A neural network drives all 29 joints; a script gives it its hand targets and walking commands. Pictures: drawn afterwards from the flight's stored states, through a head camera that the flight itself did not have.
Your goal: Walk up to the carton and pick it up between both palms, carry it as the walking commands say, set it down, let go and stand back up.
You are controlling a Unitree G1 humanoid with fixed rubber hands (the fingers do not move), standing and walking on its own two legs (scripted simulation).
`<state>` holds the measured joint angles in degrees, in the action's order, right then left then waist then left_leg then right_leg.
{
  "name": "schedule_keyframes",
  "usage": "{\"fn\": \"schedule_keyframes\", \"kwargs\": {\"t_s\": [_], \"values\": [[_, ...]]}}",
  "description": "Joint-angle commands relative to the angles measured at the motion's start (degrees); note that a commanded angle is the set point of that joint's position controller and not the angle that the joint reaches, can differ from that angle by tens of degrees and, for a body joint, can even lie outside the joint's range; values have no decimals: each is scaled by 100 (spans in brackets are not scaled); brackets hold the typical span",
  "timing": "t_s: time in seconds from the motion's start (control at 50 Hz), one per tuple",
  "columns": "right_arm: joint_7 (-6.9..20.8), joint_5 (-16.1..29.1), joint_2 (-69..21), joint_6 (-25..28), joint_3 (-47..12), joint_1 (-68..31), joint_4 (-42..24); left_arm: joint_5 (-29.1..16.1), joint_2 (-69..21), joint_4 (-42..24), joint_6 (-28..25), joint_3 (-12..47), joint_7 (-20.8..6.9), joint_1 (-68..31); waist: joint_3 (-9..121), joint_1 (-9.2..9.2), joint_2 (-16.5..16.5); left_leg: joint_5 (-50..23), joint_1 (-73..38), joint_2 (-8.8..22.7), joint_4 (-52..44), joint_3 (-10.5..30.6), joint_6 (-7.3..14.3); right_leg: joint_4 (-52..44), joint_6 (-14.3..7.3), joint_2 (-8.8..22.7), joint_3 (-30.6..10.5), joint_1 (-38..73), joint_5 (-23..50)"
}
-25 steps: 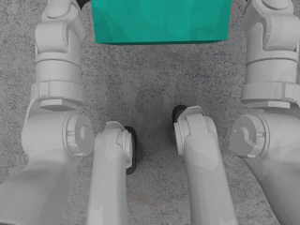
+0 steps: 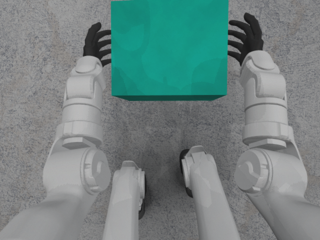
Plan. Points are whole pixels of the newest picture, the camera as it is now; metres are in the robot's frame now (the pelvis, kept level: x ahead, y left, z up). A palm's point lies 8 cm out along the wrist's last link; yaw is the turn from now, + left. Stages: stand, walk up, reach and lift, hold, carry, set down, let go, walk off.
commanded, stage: reach and lift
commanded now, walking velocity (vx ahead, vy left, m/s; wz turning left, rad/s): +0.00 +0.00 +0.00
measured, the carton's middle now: (169, 58) +0.54 -0.09 -0.15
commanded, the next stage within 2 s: none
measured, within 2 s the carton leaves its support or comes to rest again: neither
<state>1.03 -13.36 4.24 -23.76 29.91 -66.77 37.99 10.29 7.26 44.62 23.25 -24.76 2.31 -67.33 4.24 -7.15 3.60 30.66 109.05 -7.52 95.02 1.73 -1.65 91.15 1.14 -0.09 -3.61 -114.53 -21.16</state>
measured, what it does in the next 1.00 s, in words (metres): rises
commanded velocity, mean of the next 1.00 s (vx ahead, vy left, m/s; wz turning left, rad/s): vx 0.00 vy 0.00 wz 0.00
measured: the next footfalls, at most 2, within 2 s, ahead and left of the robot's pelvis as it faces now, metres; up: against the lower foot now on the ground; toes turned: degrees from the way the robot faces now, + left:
none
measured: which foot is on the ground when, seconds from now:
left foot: down 0.00-1.00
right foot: down 0.00-1.00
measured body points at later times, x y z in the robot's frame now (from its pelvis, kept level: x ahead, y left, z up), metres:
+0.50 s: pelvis +0.03 -0.01 +0.06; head +0.28 -0.07 +0.43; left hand +0.54 +0.08 -0.02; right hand +0.49 -0.25 -0.01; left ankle +0.08 +0.12 -0.49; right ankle +0.13 -0.13 -0.49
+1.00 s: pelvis +0.03 -0.01 +0.11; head +0.24 -0.06 +0.51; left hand +0.51 +0.08 +0.05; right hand +0.47 -0.25 +0.07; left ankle +0.08 +0.12 -0.49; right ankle +0.13 -0.13 -0.49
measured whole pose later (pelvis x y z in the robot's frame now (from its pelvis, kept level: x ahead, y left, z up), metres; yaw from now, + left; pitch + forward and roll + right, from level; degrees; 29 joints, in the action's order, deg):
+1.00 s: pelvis +0.03 -0.01 +0.11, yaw -3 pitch +38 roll +3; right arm -7.3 -16.3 -5.2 -23.1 27.7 -49.8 31.5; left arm 14.3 0.5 37.8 23.1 -26.2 -2.5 -47.5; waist 11.7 -5.0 2.2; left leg 26.4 82.8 -4.8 71.0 2.5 -1.6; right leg 68.6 0.1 -1.6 -4.0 -89.1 -17.5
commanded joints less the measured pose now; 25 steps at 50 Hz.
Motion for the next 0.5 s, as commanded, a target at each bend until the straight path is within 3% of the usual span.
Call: {"fn": "schedule_keyframes", "kwargs": {"t_s": [0.0,0.02,0.04,0.06,0.08,0.1,0.14,0.16,0.18,0.2,0.22,0.24,0.26,0.28,0.32,0.34,0.38,0.4,0.42,0.44,0.46,0.48], "values": [[1646,873,-4720,-70,-2471,-3031,210,-968,-5166,-669,-340,2295,-1450,-4165,6224,-254,236,-785,-2113,-348,-1309,-570,84,-550,-84,-527,767,4628,1078],[1627,902,-4669,-66,-2529,-3101,53,-964,-5161,-657,-334,2239,-1444,-4033,6277,-133,223,-906,-2096,-364,-1362,-573,94,-607,-80,-517,724,4821,1194],[1610,894,-4615,-42,-2595,-2987,-140,-1062,-5162,-880,-345,2435,-1456,-4147,6799,-285,167,-1048,-2318,-355,-1349,-543,67,-604,-68,-541,784,5108,1416],[1537,701,-4123,-49,-2195,-2690,149,-853,-4793,-350,-286,1960,-1350,-3602,5992,-286,170,-823,-2180,-331,-1508,-522,78,-687,-60,-520,814,4658,1072],[1615,925,-4771,-43,-2708,-3075,-266,-986,-5232,-711,-322,2332,-1454,-3754,6725,-111,101,-1255,-2563,-371,-1439,-549,101,-680,-29,-547,785,5139,1475],[1633,950,-4893,-77,-2813,-3021,-251,-1005,-5330,-731,-303,2388,-1478,-3809,6658,-125,63,-1240,-2414,-388,-1456,-572,90,-729,-35,-563,764,5267,1538],[1588,787,-4672,-99,-2562,-2549,16,-807,-5074,-405,-291,2083,-1455,-3303,6043,-61,33,-1127,-2261,-349,-1617,-535,116,-847,-11,-544,740,5057,1398],[1620,781,-5040,-126,-2751,-2666,-76,-897,-5287,-707,-325,2304,-1531,-3642,6256,-110,-227,-1089,-2207,-352,-1642,-539,132,-934,-17,-571,729,5373,1468],[1637,759,-4963,-102,-2727,-2651,-138,-848,-5443,-452,-280,2250,-1554,-3394,6200,-115,-22,-1012,-2285,-371,-1683,-532,140,-926,-25,-571,736,5251,1319],[1625,894,-5128,-112,-3053,-2638,-469,-1049,-5498,-1043,-344,2574,-1565,-3527,7088,-154,-229,-1373,-2714,-401,-1657,-505,113,-929,18,-609,731,5922,1725],[1604,792,-5126,-156,-2872,-2504,-138,-937,-5425,-718,-303,2381,-1571,-3455,6520,-111,-185,-1155,-2417,-365,-1756,-510,133,-992,21,-591,724,5715,1533],[1619,818,-5296,-126,-2907,-2455,-166,-956,-5428,-884,-357,2440,-1590,-3498,6364,-111,-261,-1247,-2373,-380,-1749,-526,150,-1040,43,-593,700,5642,1656],[1605,739,-5166,-122,-2795,-2347,-112,-816,-5422,-528,-306,2294,-1625,-3178,6175,-60,-214,-1191,-2287,-356,-1815,-532,150,-1101,36,-590,695,5564,1579],[1593,756,-5245,-115,-2787,-2173,-35,-775,-5362,-608,-322,2305,-1641,-3133,6023,8,-75,-1137,-2334,-357,-1885,-537,154,-1144,19,-594,625,5553,1528],[1544,677,-5276,-100,-2913,-1861,-121,-756,-5294,-751,-392,2330,-1659,-2970,6113,-3,-403,-1452,-2284,-350,-1965,-509,156,-1281,61,-618,617,5969,2001],[1569,633,-5336,-85,-2840,-1858,49,-673,-5496,-393,-353,2246,-1714,-2786,5814,10,-129,-1416,-2144,-342,-1981,-520,135,-1281,40,-590,571,5818,1939],[1577,706,-5464,-59,-2934,-1729,-76,-742,-5631,-672,-385,2434,-1775,-2765,5969,7,-74,-1483,-2255,-359,-2116,-532,134,-1454,46,-602,520,6110,2082],[1557,697,-5609,-65,-3054,-1732,-90,-761,-5519,-694,-426,2458,-1800,-2634,6092,29,-321,-1487,-2405,-353,-2172,-452,187,-1440,107,-590,564,6206,2044],[1560,724,-5493,-3,-3046,-1776,-264,-791,-5604,-746,-439,2525,-1811,-2775,6221,4,-127,-1637,-2346,-349,-2153,-495,145,-1425,79,-610,546,6216,2238],[1529,771,-5548,2,-3178,-1708,-474,-880,-5588,-1012,-472,2635,-1832,-2753,6561,9,-248,-1782,-2438,-392,-2168,-535,152,-1519,83,-617,491,6677,2511],[1541,741,-5693,-22,-3122,-1623,-303,-873,-5549,-967,-473,2698,-1836,-2832,6328,-94,-201,-1688,-2524,-355,-2231,-462,170,-1526,99,-615,528,6382,2318],[1525,760,-5690,-21,-3161,-1453,-247,-821,-5560,-1016,-487,2642,-1854,-2700,6277,10,-119,-1812,-2466,-351,-2237,-514,158,-1618,79,-602,431,6543,2480]]}}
